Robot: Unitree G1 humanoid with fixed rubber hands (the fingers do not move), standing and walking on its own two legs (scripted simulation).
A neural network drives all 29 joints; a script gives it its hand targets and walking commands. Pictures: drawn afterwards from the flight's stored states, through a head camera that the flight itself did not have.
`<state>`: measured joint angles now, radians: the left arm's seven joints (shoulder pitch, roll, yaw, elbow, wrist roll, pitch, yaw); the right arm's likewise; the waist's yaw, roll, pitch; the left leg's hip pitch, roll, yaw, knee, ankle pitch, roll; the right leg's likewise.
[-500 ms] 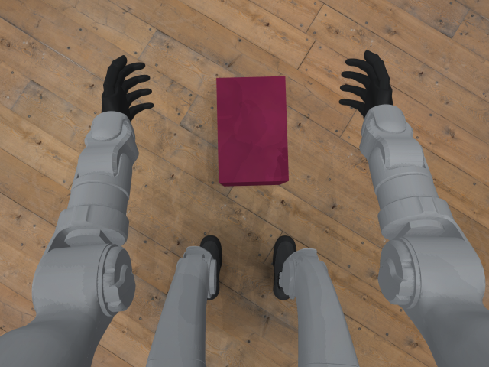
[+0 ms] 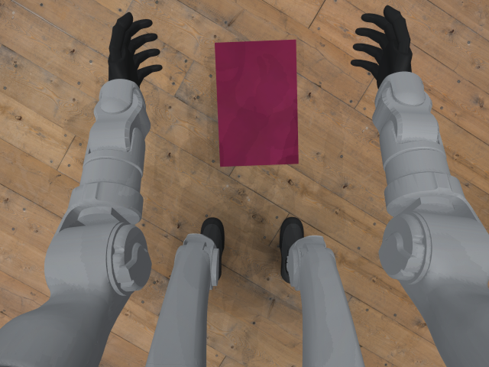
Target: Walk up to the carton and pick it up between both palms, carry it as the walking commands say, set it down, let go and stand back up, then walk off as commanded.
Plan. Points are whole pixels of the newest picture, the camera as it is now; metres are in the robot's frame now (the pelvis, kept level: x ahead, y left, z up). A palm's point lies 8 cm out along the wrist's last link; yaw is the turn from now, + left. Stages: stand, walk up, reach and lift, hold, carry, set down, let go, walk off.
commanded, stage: reach and lift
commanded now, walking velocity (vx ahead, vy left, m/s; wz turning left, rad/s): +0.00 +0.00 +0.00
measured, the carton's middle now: (255, 111) +0.51 -0.01 -0.53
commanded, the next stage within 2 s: none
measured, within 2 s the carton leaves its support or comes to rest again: neither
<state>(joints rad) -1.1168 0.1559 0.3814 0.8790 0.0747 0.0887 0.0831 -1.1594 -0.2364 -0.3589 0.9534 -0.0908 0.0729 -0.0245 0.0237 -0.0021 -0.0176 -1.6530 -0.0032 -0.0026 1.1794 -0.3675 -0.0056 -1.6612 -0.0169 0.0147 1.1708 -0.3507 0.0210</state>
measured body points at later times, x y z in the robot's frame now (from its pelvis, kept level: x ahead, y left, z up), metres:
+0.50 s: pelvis -0.04 -0.01 -0.16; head +0.32 +0.00 +0.11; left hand +0.51 +0.18 -0.31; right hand +0.52 -0.18 -0.32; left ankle +0.06 +0.12 -0.60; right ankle +0.06 -0.13 -0.60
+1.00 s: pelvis -0.06 +0.00 -0.24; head +0.33 +0.00 -0.04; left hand +0.50 +0.18 -0.46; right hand +0.51 -0.17 -0.46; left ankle +0.06 +0.12 -0.60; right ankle +0.06 -0.13 -0.60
